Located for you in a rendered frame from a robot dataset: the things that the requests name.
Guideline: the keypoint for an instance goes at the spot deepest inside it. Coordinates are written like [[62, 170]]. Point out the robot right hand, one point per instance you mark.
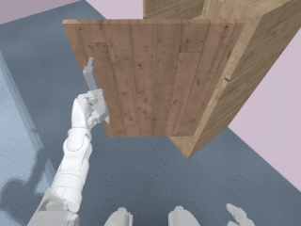
[[239, 215]]

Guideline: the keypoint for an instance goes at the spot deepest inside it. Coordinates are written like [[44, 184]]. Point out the cupboard door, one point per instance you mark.
[[157, 75]]

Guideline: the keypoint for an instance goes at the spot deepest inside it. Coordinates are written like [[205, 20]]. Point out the left robot forearm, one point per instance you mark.
[[66, 189]]

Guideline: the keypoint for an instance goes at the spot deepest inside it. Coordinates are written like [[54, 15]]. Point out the right robot thigh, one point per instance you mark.
[[181, 217]]

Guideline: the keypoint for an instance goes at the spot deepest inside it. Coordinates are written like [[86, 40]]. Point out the robot thigh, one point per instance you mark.
[[120, 218], [181, 217]]

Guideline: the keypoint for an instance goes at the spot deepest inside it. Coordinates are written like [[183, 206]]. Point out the robot left upper arm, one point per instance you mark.
[[55, 218]]

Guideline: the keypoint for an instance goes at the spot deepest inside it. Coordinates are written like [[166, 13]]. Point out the robot left hand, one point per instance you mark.
[[85, 115]]

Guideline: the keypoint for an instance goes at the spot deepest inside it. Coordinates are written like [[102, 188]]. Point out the handle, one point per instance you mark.
[[90, 75]]

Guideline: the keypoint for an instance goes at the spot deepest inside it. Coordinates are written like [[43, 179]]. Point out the left robot thigh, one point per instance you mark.
[[120, 218]]

